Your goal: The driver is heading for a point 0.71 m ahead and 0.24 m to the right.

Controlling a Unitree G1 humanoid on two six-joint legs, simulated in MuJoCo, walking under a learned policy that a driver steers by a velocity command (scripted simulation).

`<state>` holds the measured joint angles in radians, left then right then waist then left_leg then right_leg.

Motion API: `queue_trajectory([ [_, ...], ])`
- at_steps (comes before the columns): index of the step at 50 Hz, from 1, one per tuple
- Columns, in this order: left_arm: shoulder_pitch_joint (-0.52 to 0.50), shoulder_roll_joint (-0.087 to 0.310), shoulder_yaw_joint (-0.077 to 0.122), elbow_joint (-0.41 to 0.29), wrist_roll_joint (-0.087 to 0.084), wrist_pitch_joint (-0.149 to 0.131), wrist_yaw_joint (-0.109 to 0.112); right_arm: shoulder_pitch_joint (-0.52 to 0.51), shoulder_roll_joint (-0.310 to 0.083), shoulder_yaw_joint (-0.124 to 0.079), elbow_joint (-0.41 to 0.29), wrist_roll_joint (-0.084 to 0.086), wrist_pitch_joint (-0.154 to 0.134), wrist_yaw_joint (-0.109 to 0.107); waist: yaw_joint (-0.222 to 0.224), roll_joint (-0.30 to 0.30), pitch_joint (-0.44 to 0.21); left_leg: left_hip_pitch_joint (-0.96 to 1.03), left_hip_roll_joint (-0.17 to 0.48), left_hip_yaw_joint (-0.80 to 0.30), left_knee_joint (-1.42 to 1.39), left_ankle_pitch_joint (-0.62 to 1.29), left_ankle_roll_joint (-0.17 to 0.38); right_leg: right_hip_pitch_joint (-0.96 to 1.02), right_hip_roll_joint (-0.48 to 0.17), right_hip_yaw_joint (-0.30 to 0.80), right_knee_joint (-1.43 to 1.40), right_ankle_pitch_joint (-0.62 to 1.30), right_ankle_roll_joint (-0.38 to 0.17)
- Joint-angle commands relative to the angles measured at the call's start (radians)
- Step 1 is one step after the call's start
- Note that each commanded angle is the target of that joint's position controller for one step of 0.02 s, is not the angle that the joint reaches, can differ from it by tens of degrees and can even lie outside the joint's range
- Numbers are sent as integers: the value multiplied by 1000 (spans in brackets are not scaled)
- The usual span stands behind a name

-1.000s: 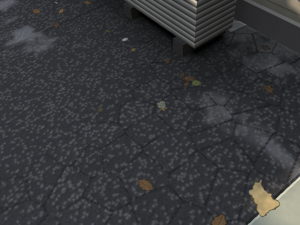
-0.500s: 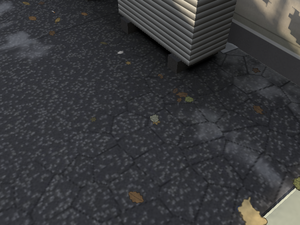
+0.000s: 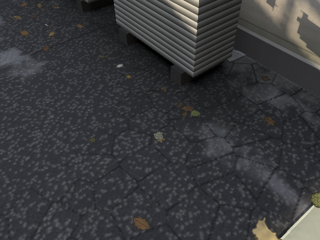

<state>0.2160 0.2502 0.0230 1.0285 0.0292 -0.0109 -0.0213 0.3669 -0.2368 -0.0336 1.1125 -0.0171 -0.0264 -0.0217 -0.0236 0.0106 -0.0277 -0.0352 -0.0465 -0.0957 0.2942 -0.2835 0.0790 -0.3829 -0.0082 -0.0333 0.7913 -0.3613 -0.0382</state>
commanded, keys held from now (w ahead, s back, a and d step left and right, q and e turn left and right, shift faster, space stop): w+shift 0.44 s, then w+e+shift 0.36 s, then shift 0.20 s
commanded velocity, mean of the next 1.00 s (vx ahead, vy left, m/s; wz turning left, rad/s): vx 0.83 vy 0.00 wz -0.28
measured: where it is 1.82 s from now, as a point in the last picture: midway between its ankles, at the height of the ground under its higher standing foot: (185, 165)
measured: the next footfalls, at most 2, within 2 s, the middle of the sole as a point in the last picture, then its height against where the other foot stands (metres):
right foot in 0.10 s outside the picture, level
left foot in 0.56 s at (160, 239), level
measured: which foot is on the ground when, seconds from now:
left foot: down 0.00-0.10, up 0.12-0.54, down 0.56-1.00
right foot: up 0.00-0.08, down 0.10-0.58, up 0.60-0.98, down 1.00-1.00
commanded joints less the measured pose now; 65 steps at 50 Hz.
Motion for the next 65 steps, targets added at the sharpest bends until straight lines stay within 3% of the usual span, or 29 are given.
queue_trajectory([
  [1,-95,74,24,-103,-11,-36,-19,-100,-171,-41,-74,8,-42,1,45,130,121,-139,233,-200,-206,-274,126,-32,-38,-2,-102,22,-5],
  [3,16,60,29,-83,-19,-30,-13,-129,-175,-49,-84,10,-45,7,103,118,151,-337,216,-144,-139,-308,123,232,-6,-80,-245,65,-14],
  [5,280,108,58,0,-12,-43,9,-147,-147,-41,-104,-7,-53,15,215,-73,81,-540,133,-59,197,-158,110,585,26,-69,-310,-7,-21],
  [6,440,218,82,25,16,-61,24,-188,-40,-12,-163,-6,-69,24,266,-373,-4,-697,0,96,657,-141,56,690,-259,397,-535,-416,-82],
  [7,379,175,62,25,16,-60,18,-212,-35,-13,-203,-10,-76,34,178,-322,36,-846,-50,-1,875,-165,66,587,-367,795,-703,-635,-128],
  [9,157,135,52,-51,0,-71,10,-222,-95,-21,-209,-18,-76,58,68,-68,113,-859,105,-17,954,49,66,428,-341,601,-654,-465,-142],
  [11,141,109,41,-54,-6,-88,10,-179,-92,-23,-193,-37,-63,74,21,-60,87,-752,151,22,886,95,21,349,-259,430,-696,-312,-122],
  [18,310,62,24,-5,-16,-115,13,-466,-59,-3,-317,-20,-23,87,73,-37,210,-832,138,159,649,262,-39,336,-154,165,-794,150,-138],
  [23,347,64,16,13,-24,-124,27,-584,-34,20,-390,-9,-29,84,78,-57,211,-637,80,241,346,321,16,429,-169,59,-827,683,-125],
  [26,305,143,29,7,-11,-117,33,-416,-100,-2,-377,-4,-38,51,-32,-136,48,-366,-17,227,321,189,58,527,-204,62,-534,1353,-116],
  [28,239,184,44,-5,-2,-96,38,-11,-185,-42,-268,-3,-49,17,-222,-132,-145,79,11,160,237,117,76,377,-174,68,-52,1197,-106],
  [29,259,86,27,-34,6,-97,31,149,-275,-69,-242,-32,-54,-1,-226,-18,-277,336,250,-89,246,-250,79,145,-97,61,288,711,-119],
  [30,370,-50,5,-67,-59,-105,10,110,-297,-79,-245,-54,-56,15,-82,264,-393,506,488,-673,24,-639,152,-198,61,113,615,-43,-94],
  [31,272,73,30,-79,-55,-102,21,-7,-226,-75,-262,-40,-55,30,-77,128,-253,365,451,-683,-89,-684,128,-296,3,147,661,36,-124],
  [33,154,59,35,-106,-43,-87,13,-106,-101,-48,-254,-37,-76,33,-29,-30,-22,69,405,-352,-105,-313,98,-282,-84,118,590,146,-123],
  [34,129,32,35,-120,-22,-73,4,-106,-72,-38,-232,-34,-83,28,1,-19,26,-27,362,-228,-120,-205,67,-256,-110,124,560,152,-120],
  [37,91,-23,30,-171,-4,-22,-21,-65,-34,-27,-179,2,-102,28,55,33,101,-132,310,15,-166,-60,5,-283,-154,101,534,174,-92],
  [41,-83,-24,15,-259,-10,-10,-38,-48,-18,-16,-172,-9,-121,35,58,20,196,-216,211,294,-197,338,-40,-323,-120,-1,360,368,-78],
  [44,-163,-29,-4,-286,3,-37,-51,-2,-61,-10,-159,5,-134,18,53,-22,229,-226,193,370,-148,779,-23,-143,-23,-130,-38,508,-66],
  [47,0,28,10,-215,24,-47,-46,13,-177,-26,-166,28,-123,-10,114,69,83,-72,235,357,70,1154,-25,102,100,-161,-159,507,-95],
  [49,262,95,38,-130,36,-60,-25,-29,-191,-30,-179,27,-91,-17,230,107,-58,-42,239,337,460,1052,-22,337,91,-51,-268,547,-147],
  [50,300,144,55,-108,41,-67,-10,-25,-171,-33,-178,34,-78,-12,242,44,-75,-85,137,358,777,613,-38,402,19,2,-364,736,-165],
  [51,242,245,75,-114,44,-65,-3,136,-36,-13,-201,37,-70,-11,88,-226,-190,-402,7,287,1204,-391,-68,718,-281,272,-93,1699,-257],
  [52,277,256,81,-129,0,-68,-6,229,-48,-3,-201,78,-60,-14,103,-133,-481,-507,1,19,1333,-345,-58,881,-440,503,-142,1732,-410],
  [53,185,212,77,-166,-19,-54,11,144,-80,-6,-208,58,-58,-17,98,-25,-400,-522,49,22,1280,-218,-58,717,-393,485,-276,1354,-395],
  [54,90,141,56,-169,-28,-46,19,71,-84,-8,-222,27,-56,-11,56,20,-200,-536,84,53,1173,-158,-61,505,-332,424,-362,1082,-351],
  [56,45,71,32,-162,-28,-52,29,8,-75,-13,-223,-18,-33,-4,19,78,-39,-457,117,50,1026,-121,-65,253,-264,316,-460,985,-289],
  [60,45,79,24,-131,-3,-80,20,19,-16,-8,-216,-6,6,-2,-24,10,-66,-313,116,70,809,-71,-75,115,-201,162,-505,1080,-251],
  [65,48,71,18,-101,-1,-65,11,-65,-28,-8,-214,4,17,-12,4,-97,-81,-286,107,107,522,76,-75,164,-132,78,-510,877,-186],
])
